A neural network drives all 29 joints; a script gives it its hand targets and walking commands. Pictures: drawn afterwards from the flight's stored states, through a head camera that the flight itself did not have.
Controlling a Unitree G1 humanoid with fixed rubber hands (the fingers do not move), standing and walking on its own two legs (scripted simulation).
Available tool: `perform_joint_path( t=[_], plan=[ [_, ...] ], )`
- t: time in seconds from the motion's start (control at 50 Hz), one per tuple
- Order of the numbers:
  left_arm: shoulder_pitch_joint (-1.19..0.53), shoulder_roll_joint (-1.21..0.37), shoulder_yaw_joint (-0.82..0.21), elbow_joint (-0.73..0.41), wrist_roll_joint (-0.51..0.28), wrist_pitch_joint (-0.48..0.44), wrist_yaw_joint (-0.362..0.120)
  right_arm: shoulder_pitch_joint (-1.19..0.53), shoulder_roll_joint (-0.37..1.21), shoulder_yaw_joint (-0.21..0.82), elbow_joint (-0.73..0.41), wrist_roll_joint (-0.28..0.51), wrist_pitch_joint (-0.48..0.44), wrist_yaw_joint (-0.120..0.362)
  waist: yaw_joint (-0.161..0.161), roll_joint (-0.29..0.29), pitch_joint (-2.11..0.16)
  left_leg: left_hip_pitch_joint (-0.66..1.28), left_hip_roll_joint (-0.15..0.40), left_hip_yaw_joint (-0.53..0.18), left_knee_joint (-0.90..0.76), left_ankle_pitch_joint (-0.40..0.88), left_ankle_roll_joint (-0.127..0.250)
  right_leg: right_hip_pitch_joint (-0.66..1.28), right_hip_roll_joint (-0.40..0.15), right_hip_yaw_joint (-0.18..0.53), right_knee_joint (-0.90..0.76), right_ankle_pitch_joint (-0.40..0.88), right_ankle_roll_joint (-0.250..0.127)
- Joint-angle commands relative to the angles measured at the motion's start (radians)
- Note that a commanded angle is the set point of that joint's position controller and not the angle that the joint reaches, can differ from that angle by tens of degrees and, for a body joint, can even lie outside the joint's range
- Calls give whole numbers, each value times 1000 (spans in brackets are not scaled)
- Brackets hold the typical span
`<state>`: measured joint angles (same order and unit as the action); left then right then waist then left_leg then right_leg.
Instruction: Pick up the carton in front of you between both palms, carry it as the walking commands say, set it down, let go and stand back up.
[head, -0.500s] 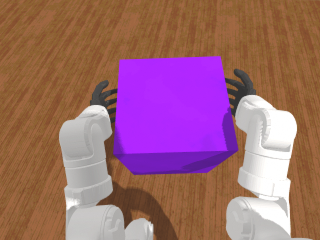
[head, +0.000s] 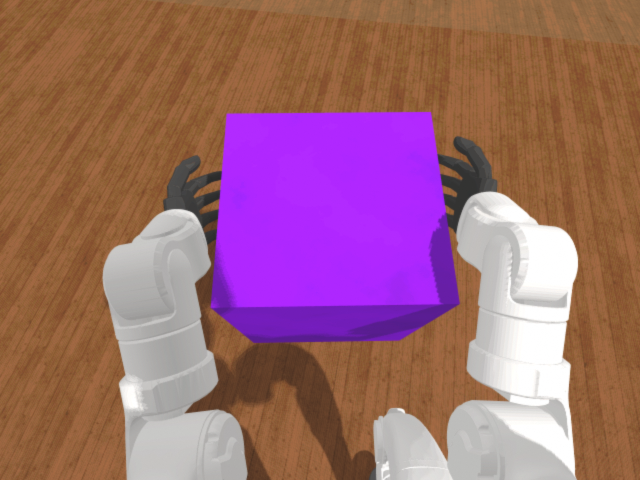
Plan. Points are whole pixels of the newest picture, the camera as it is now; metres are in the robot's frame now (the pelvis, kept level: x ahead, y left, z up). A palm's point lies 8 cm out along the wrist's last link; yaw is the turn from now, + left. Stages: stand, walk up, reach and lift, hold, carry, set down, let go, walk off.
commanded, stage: carry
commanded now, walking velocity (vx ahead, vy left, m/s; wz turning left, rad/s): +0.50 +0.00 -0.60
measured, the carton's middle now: (327, 246) +0.38 +0.00 +0.07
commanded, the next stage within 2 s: none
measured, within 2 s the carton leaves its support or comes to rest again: neither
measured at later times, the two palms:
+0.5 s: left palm out of the picture +0.74 +0.04 +0.20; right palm (495, 14) +0.67 -0.25 +0.20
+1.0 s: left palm out of the picture +1.03 -0.19 +0.23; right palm out of the picture +0.86 -0.44 +0.24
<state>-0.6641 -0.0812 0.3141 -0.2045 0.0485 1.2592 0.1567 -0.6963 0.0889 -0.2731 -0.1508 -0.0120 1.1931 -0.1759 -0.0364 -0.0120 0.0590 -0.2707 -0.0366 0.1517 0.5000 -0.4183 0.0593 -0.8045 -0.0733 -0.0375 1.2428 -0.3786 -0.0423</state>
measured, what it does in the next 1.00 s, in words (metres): climbs, turning right: right foot 0.04 m higher, then left foot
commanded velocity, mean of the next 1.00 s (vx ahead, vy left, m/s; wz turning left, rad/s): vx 0.50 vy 0.00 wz -0.60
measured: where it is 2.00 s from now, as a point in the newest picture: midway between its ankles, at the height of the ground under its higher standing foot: (443, 195)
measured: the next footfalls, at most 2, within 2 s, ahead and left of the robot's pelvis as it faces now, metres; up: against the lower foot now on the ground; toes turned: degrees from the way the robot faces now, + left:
right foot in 0.18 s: +0.33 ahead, -0.10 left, +0.04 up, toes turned -11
left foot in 0.56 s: +0.61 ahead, +0.06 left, +0.07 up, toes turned -14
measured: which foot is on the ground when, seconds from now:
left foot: down 0.00-0.16, up 0.18-0.54, down 0.56-1.00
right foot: up 0.00-0.16, down 0.18-0.58, up 0.60-0.98, down 1.00-1.00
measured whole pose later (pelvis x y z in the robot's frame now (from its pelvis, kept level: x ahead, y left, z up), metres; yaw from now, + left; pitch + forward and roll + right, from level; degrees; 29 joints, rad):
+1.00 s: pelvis +0.64 -0.12 +0.05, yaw -33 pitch +3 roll -2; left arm -0.78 -0.05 0.28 -0.01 0.08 1.30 0.17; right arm -0.73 0.05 -0.30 -0.04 -0.04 1.25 -0.17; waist -0.01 0.00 -0.05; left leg -0.08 0.20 0.29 0.64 -0.59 -0.08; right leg -0.59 0.03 -0.19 0.67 -0.28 -0.11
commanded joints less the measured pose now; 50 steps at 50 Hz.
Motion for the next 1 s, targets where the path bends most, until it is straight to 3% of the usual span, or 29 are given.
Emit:
perform_joint_path(
  t=[0.0, 0.06, 0.08, 0.12, 0.14, 0.16, 0.18, 0.2, 0.22, 0.24, 0.26, 0.28, 0.32, 0.4, 0.5, 0.52, 0.54, 0.56, 0.58, 0.6, 0.64, 0.66, 0.7, 0.74, 0.8, 0.88, 0.94, 0.96, 0.98],
  plan=[
    [-734, -783, -722, -41, -310, -20, -88, -586, 783, 635, -42, 277, 43, 123, -31, 100, -486, 429, 262, -159, -141, 539, 136, -54, 5, -51, -195, 62, -4],
    [-719, -785, -717, 20, -317, 1, -91, -554, 741, 595, 16, 238, 68, 128, -23, 156, -436, 425, 231, -42, -138, 749, 88, 54, 62, -146, -418, 114, -26],
    [-714, -789, -710, 42, -315, 6, -91, -548, 735, 585, 34, 231, 75, 131, -6, 169, -438, 422, 223, 3, -92, 942, 65, 134, 104, -195, -480, 113, -36],
    [-701, -792, -692, 84, -309, 13, -91, -549, 725, 568, 61, 226, 84, 137, 61, 220, -492, 400, 245, 61, 119, 1310, 19, 355, 207, -278, -533, 86, -55],
    [-711, -809, -687, 101, -315, 11, -93, -555, 729, 564, 73, 224, 86, 139, 121, 191, -560, 315, 243, 98, 326, 1307, -9, 579, 234, -261, -636, 141, -78],
    [-705, -828, -677, 111, -325, 8, -96, -591, 730, 560, 76, 220, 85, 139, 178, 97, -614, 74, 204, 51, 536, 989, -35, 861, 161, -81, -681, 156, -112],
    [-750, -831, -681, 125, -329, 1, -97, -588, 764, 551, 84, 210, 87, 140, 128, -190, -665, -285, 26, 0, 859, 145, -83, 1072, -172, 528, -766, 223, -302],
    [-728, -870, -674, 152, -342, 4, -100, -613, 756, 545, 84, 210, 89, 139, 147, -185, -669, -465, -41, -149, 1096, -62, -85, 1135, -202, 782, -847, 406, -401],
    [-783, -903, -695, 119, -374, -2, -107, -635, 779, 542, 82, 207, 81, 138, 154, -105, -650, -555, 15, -228, 1162, -52, -69, 1136, -200, 679, -770, 518, -393],
    [-818, -942, -716, 85, -400, -11, -112, -657, 797, 537, 60, 209, 73, 136, 144, -5, -619, -586, 45, -230, 1124, -54, -55, 1073, -168, 585, -742, 554, -349],
    [-865, -972, -731, 49, -426, -20, -117, -682, 813, 532, 51, 202, 64, 132, 122, 43, -578, -599, 72, -226, 1046, -46, -50, 1005, -145, 508, -756, 501, -299],
    [-899, -995, -750, 21, -451, -27, -118, -670, 812, 528, 53, 193, 58, 126, 99, 47, -574, -580, 90, -224, 977, -27, -50, 952, -127, 464, -780, 406, -270],
    [-907, -987, -759, -18, -464, -36, -115, -655, 803, 533, 33, 185, 48, 114, 83, 12, -574, -545, 107, -195, 871, -31, -60, 882, -106, 405, -808, 333, -249],
    [-810, -880, -712, -12, -413, -22, -98, -618, 767, 567, 22, 190, 57, 101, 90, -49, -547, -518, 110, -151, 582, 8, -96, 817, -66, 313, -811, 394, -255],
    [-703, -811, -647, 95, -323, 11, -95, -628, 783, 590, 79, 228, 82, 120, 95, -142, -506, -291, 35, -40, 220, 116, -92, 735, -10, 215, -762, 527, -182],
    [-691, -808, -637, 119, -307, 13, -97, -633, 795, 588, 98, 235, 83, 126, 56, -143, -521, -139, -7, -4, 141, 123, -87, 681, 1, 186, -688, 588, -153],
    [-687, -810, -629, 144, -296, 15, -99, -616, 807, 582, 132, 238, 83, 130, -18, -115, -582, 140, -17, 14, 61, 162, -76, 564, 23, 132, -533, 617, -105],
    [-693, -817, -622, 159, -288, 18, -102, -594, 809, 567, 162, 236, 78, 130, -73, 51, -676, 424, 160, -239, 16, -5, -27, 369, 74, 88, -276, 414, -47],
    [-687, -830, -607, 150, -288, 21, -107, -611, 794, 560, 165, 228, 65, 127, -55, 427, -747, 597, 475, -813, -113, 50, 135, 75, 182, 28, -45, -116, 12],
    [-776, -835, -615, 136, -289, 16, -104, -630, 825, 559, 149, 236, 60, 130, -50, 319, -685, 573, 466, -859, -140, 70, 162, 15, 138, 92, 81, -178, -5],
    [-789, -889, -620, 118, -291, -1, -98, -738, 897, 601, 48, 295, 43, 139, -44, 84, -578, 478, 440, -644, -57, 340, 152, -53, 74, 80, 181, -84, -18],
    [-786, -902, -620, 126, -283, -9, -96, -776, 919, 623, 19, 315, 35, 142, -39, 63, -558, 440, 420, -548, -55, 358, 127, -65, 47, 88, 160, -44, -25],
    [-765, -896, -633, 114, -273, -20, -89, -784, 931, 650, -18, 342, 23, 146, -16, 124, -544, 412, 387, -399, -92, 249, 85, -47, 31, 71, 98, -22, -25],
    [-749, -866, -646, 93, -259, -24, -76, -763, 896, 654, -42, 352, 23, 145, -25, 160, -516, 420, 378, -303, -127, 239, 85, -71, 27, 39, 12, -10, -15],
    [-705, -808, -640, 89, -241, -10, -60, -713, 828, 640, -34, 348, 40, 139, -38, 153, -484, 449, 385, -183, -151, 310, 84, -96, 6, 7, -158, -10, -6],
    [-669, -774, -619, 136, -225, 16, -61, -677, 788, 607, 40, 319, 66, 142, -29, 179, -418, 364, 339, 18, -168, 469, 21, 104, 56, -138, -445, 80, -27],
    [-675, -781, -608, 182, -231, 25, -68, -673, 778, 580, 83, 302, 79, 145, 50, 232, -453, 352, 329, 129, 97, 1036, -40, 370, 191, -262, -539, 61, -67],
    [-680, -796, -606, 199, -238, 24, -71, -663, 775, 572, 99, 295, 83, 145, 104, 226, -521, 284, 313, 173, 322, 1101, -65, 582, 232, -265, -644, 115, -93],
    [-679, -812, -603, 199, -254, 21, -73, -687, 764, 559, 102, 282, 83, 145, 162, 135, -581, 77, 282, 145, 556, 840, -93, 845, 197, -166, -671, 133, -102]
  ],
)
